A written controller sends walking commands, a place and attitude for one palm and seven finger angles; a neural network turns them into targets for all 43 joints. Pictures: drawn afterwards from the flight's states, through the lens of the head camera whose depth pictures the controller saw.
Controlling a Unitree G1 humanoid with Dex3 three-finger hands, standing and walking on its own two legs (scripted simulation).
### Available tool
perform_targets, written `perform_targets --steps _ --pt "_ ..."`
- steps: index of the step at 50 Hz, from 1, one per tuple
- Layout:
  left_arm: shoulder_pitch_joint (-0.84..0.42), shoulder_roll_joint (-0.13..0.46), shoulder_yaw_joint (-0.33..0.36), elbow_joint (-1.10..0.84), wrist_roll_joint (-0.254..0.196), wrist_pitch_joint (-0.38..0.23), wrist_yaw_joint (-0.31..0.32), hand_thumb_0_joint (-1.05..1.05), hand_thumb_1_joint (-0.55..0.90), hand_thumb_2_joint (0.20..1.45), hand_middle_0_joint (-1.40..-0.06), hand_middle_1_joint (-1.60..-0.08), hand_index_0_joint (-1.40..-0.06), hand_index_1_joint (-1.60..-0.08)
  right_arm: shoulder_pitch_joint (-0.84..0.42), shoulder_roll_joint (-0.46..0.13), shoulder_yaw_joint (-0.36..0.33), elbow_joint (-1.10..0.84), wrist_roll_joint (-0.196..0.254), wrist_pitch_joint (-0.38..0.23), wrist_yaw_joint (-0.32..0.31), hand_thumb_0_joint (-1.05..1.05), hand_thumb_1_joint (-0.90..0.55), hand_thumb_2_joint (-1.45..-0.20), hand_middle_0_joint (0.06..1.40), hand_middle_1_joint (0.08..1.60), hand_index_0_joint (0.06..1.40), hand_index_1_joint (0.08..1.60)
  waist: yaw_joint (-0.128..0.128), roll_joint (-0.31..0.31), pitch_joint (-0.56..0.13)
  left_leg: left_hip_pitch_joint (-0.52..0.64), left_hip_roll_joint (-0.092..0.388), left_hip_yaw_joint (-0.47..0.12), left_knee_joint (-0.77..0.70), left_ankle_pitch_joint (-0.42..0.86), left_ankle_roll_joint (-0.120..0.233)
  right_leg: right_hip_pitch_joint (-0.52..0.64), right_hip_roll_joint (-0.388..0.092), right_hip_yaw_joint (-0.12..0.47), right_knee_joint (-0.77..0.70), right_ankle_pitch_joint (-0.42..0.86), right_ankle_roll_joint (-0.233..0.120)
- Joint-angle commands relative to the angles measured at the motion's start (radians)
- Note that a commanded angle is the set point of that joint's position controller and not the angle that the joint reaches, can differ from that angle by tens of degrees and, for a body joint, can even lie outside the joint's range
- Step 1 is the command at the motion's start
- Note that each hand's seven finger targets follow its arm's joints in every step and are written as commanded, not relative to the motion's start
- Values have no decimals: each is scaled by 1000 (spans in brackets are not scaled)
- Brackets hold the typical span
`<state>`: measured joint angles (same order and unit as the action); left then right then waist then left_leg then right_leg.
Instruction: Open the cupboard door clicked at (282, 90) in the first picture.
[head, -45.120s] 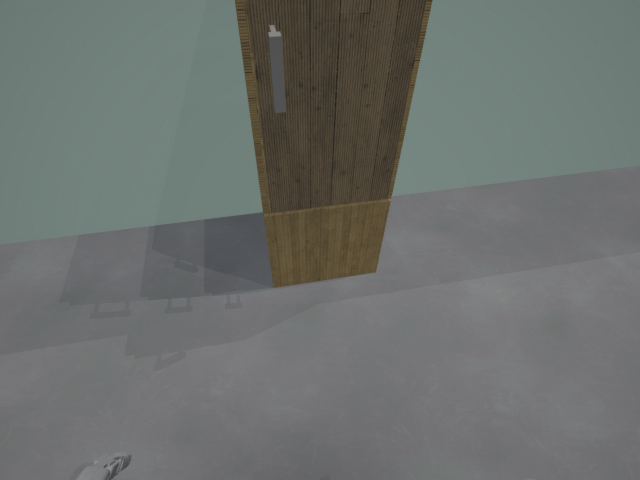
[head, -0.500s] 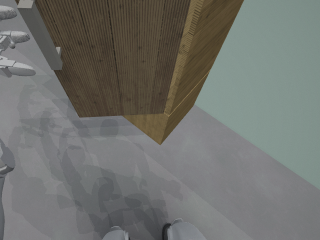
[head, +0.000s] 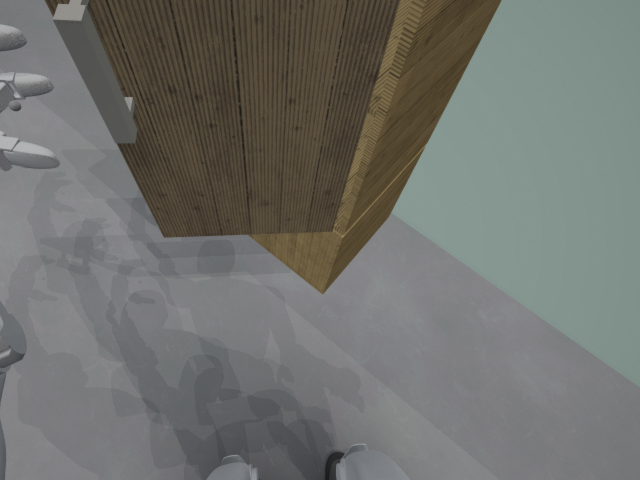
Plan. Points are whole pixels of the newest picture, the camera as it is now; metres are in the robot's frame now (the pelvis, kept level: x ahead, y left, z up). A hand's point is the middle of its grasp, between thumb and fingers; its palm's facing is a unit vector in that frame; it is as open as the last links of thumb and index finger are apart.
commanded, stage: move the hooked fingers beside the handle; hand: left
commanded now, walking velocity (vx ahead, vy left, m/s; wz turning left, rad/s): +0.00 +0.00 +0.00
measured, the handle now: (105, 70) +0.56 +0.21 +0.13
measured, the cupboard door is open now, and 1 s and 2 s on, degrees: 44 44 44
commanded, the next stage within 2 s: slide the fingers in behind the handle in 0.82 s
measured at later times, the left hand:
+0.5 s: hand (35, 93) +0.50 +0.26 +0.15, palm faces +0.02 -1.00 +0.01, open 14.0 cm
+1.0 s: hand (40, 103) +0.50 +0.26 +0.14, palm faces +0.01 -1.00 +0.00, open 14.0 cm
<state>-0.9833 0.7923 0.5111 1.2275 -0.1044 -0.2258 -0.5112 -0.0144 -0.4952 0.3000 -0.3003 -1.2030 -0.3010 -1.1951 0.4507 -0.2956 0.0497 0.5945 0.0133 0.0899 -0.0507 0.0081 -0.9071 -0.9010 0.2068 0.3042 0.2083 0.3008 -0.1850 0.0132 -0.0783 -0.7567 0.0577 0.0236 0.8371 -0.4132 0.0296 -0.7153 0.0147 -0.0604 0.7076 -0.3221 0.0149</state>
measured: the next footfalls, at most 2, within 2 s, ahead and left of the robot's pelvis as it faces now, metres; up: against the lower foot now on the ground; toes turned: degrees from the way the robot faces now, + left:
none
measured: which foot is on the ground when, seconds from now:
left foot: down 0.00-1.00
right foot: down 0.00-1.00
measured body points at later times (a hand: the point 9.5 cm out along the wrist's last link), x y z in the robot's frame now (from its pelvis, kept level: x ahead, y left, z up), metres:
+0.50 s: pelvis -0.01 -0.01 +0.00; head +0.11 +0.01 +0.43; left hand +0.50 +0.31 +0.15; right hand -0.01 -0.28 -0.11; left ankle -0.02 +0.09 -0.70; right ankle +0.00 -0.14 -0.70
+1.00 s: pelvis -0.01 -0.01 +0.00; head +0.11 +0.01 +0.44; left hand +0.49 +0.31 +0.14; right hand -0.02 -0.28 -0.10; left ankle -0.02 +0.09 -0.70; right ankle +0.00 -0.14 -0.70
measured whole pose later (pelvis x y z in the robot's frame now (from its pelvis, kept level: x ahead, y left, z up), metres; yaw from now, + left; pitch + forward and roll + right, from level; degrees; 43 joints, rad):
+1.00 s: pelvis -0.01 -0.01 +0.00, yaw +0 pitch +18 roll -3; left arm -0.99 0.76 0.49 1.25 -0.10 -0.23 -0.46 -0.01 -0.50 0.30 -0.30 -1.20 -0.30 -1.20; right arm 0.44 -0.30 0.05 0.59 0.01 0.08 -0.05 0.01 -0.91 -0.90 0.21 0.30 0.21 0.30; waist -0.19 0.03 -0.08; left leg -0.74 0.06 0.02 0.83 -0.40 0.02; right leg -0.71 0.02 -0.06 0.72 -0.32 0.01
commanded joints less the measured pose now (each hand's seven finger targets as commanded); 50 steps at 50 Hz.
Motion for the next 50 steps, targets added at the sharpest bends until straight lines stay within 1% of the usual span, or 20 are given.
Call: perform_targets --steps 1,4,7,9,10,13,16,18,24,26,29,30,31,33,36,40,42,45,49,50 --pt "-449 212 -25 -290 -45 -79 13 0 -500 300 -300 -1200 -300 -1200 155 -189 -74 -32 -7 -18 -2 0 -900 -900 200 300 200 300 10 285 -481 539 1 -95 -54 666 -38 50 53 -9 -26 314 -34" --pt "-420 185 -23 -261 -60 -63 24 0 -500 300 -300 -1200 -300 -1200 156 -191 -76 -30 -6 -22 0 0 -900 -900 200 300 200 300 13 206 -453 511 0 -101 -61 652 -30 71 54 -13 -26 313 -36" --pt "-437 130 -73 -184 -42 -31 43 0 -500 300 -300 -1200 -300 -1200 145 -189 -71 -24 -4 -24 0 0 -900 -900 200 300 200 300 -9 163 -360 435 -5 -97 -75 536 -22 41 46 -15 -32 270 -30" --pt "-455 175 -44 -165 -32 -31 66 0 -500 300 -300 -1200 -300 -1200 144 -193 -64 -30 -5 -29 -4 0 -900 -900 200 300 200 300 -6 149 -338 390 -13 -91 -82 486 -13 63 42 -10 -28 269 -34" --pt "-454 241 0 -153 -18 -34 77 0 -500 300 -300 -1200 -300 -1200 147 -197 -64 -32 -6 -28 -6 0 -900 -900 200 300 200 300 4 124 -363 367 -15 -89 -80 470 -11 92 40 -3 -22 277 -32" --pt "-508 223 -27 -214 0 -75 95 0 -500 300 -300 -1200 -300 -1200 138 -185 -61 -42 -7 -37 -5 0 -900 -900 200 300 200 300 -1 179 -415 396 -17 -86 -70 488 -17 97 36 5 -11 293 -31" --pt "-528 279 19 -260 -2 -121 94 0 -500 300 -300 -1200 -300 -1200 142 -187 -64 -40 -9 -39 -4 0 -900 -900 200 300 200 300 11 200 -518 455 -12 -93 -50 569 -27 128 41 10 3 335 -32" --pt "-538 252 0 -237 -13 -116 81 0 -500 300 -300 -1200 -300 -1200 136 -186 -62 -34 -6 -40 -3 0 -900 -900 200 300 200 300 -2 188 -504 435 -15 -83 -52 522 -18 135 42 14 -6 332 -28" --pt "-400 298 22 -104 -9 -45 47 0 -500 300 -300 -1200 -300 -1200 141 -193 -53 -45 3 -30 -13 0 -900 -900 200 300 200 300 25 119 -411 284 -33 -55 -76 428 6 217 37 21 -21 357 -29" --pt "-423 322 12 -83 3 -28 41 0 -500 300 -300 -1200 -300 -1200 142 -198 -51 -45 9 -26 -19 0 -900 -900 200 300 200 300 3 76 -359 223 -33 -47 -79 354 13 207 32 30 -35 329 -19" --pt "-471 309 2 -140 -5 -57 35 0 -500 300 -300 -1200 -300 -1200 151 -197 -55 -48 5 -30 -23 0 -900 -900 200 300 200 300 -8 120 -379 261 -33 -46 -78 361 13 190 35 33 -35 316 -25" --pt "-493 355 27 -155 -5 -71 33 0 -500 300 -300 -1200 -300 -1200 155 -202 -56 -41 4 -29 -25 0 -900 -900 200 300 200 300 -9 126 -409 270 -29 -51 -72 361 11 190 35 37 -33 309 -21" --pt "-516 329 4 -156 -12 -81 25 0 -500 300 -300 -1200 -300 -1200 155 -200 -55 -38 5 -31 -26 0 -900 -900 200 300 200 300 -21 142 -408 280 -29 -51 -72 348 10 178 37 39 -37 294 -21" --pt "-537 357 27 -176 -20 -98 12 0 -500 300 -300 -1200 -300 -1200 160 -202 -57 -28 4 -35 -27 0 -900 -900 200 300 200 300 -15 171 -444 299 -28 -53 -65 361 8 187 37 41 -33 298 -24" --pt "-520 312 5 -221 -27 -108 -3 0 -500 300 -300 -1200 -300 -1200 163 -196 -63 -21 1 -35 -24 0 -900 -900 200 300 200 300 -1 267 -523 415 -25 -65 -58 456 -4 149 41 28 -25 318 -31" --pt "-457 240 -37 -142 -34 -51 -2 0 -500 300 -300 -1200 -300 -1200 158 -194 -60 -16 4 -29 -21 0 -900 -900 200 300 200 300 -7 194 -413 367 -21 -67 -72 438 1 115 42 10 -39 298 -27" --pt "-443 243 -29 -148 -31 -29 10 0 -500 300 -300 -1200 -300 -1200 162 -198 -64 -23 1 -30 -19 0 -900 -900 200 300 200 300 -2 173 -405 350 -23 -64 -77 419 5 123 40 11 -44 293 -25" --pt "-441 312 30 -214 -25 -49 40 0 -500 300 -300 -1200 -300 -1200 164 -196 -65 -38 -3 -29 -17 0 -900 -900 200 300 200 300 22 187 -475 372 -24 -64 -76 480 0 176 40 16 -27 348 -29" --pt "-460 249 -2 -247 -32 -91 65 0 -500 300 -300 -1200 -300 -1200 151 -189 -66 -43 -4 -30 -8 0 -900 -900 200 300 200 300 4 157 -431 372 -21 -61 -74 470 2 159 45 15 -29 339 -30" --pt "-448 269 21 -236 -32 -95 67 0 -500 300 -300 -1200 -300 -1200 151 -191 -68 -38 -5 -30 -8 0 -900 -900 200 300 200 300 11 169 -447 382 -19 -62 -73 476 -2 163 44 17 -27 343 -28"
